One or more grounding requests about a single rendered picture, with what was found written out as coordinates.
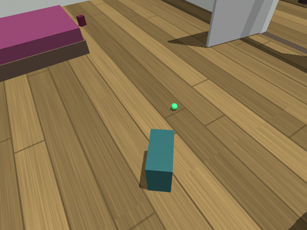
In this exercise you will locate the bed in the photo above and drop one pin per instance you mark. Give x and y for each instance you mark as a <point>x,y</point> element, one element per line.
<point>38,39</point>

